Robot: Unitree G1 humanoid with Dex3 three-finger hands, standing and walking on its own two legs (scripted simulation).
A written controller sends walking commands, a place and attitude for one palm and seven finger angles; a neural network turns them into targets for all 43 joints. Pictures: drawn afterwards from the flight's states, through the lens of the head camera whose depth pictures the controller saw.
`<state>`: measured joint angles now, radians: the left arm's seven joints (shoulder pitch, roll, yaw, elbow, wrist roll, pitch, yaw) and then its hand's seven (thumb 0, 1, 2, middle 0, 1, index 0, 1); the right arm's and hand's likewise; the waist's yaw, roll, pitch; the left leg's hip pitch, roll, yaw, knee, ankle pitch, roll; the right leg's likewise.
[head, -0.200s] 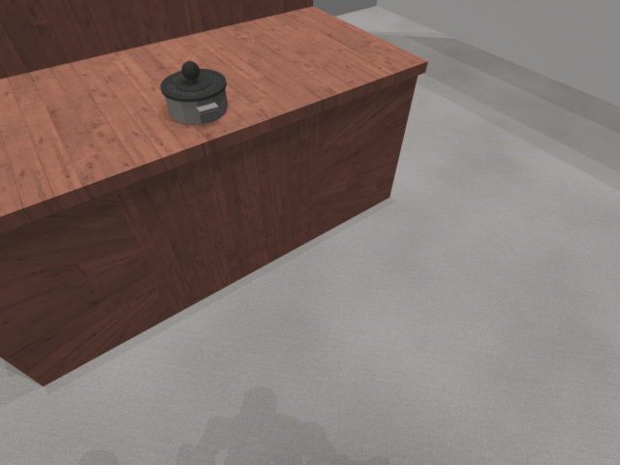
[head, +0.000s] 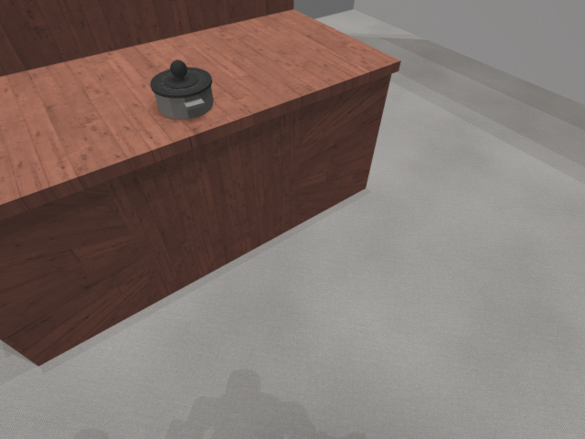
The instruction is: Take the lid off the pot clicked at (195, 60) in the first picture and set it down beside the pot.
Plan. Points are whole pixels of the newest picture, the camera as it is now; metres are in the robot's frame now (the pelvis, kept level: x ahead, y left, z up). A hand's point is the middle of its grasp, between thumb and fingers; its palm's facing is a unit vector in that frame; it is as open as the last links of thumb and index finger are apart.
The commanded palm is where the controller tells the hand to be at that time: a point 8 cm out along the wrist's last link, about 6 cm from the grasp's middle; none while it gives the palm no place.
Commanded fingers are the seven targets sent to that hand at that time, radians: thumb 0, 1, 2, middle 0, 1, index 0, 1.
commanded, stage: look at it before walking up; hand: left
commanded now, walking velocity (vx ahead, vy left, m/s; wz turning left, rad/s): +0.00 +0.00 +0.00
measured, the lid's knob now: (178, 69) +1.03 +0.39 +0.01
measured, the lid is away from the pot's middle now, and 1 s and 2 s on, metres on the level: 0.00 0.00 0.00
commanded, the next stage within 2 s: walk to a spot facing it in 0.44 s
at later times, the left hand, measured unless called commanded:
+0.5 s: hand out of the picture +0.04 +0.22 -0.17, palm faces -0.01 -0.96 -0.29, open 7.4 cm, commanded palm none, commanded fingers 0.00 0.90 0.90 -0.20 -0.30 -0.20 -0.30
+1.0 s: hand out of the picture +0.08 +0.15 -0.18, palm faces -0.08 -0.97 -0.21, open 7.4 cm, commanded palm none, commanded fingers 0.00 0.90 0.90 -0.20 -0.30 -0.20 -0.30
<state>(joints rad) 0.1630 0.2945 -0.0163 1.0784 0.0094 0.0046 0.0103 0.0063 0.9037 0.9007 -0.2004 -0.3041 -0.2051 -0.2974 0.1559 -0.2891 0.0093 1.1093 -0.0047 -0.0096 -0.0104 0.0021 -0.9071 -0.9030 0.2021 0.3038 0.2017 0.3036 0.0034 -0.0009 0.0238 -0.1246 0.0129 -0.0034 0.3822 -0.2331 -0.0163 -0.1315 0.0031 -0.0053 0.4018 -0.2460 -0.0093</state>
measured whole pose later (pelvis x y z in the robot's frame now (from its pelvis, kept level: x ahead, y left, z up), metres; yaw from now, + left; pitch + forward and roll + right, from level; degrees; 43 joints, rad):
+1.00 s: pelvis +0.06 -0.04 -0.02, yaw -10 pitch -1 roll +0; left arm 0.38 0.17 0.04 1.01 0.02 -0.04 -0.01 0.01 0.91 0.90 -0.20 -0.30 -0.20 -0.30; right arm 0.34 -0.21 -0.05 1.10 -0.02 0.00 0.00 0.01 -0.91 -0.90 0.20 0.30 0.20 0.30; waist 0.03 0.02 0.02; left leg -0.39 0.10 0.07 1.10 -0.42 -0.01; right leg -0.23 0.04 -0.08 0.59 -0.36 -0.08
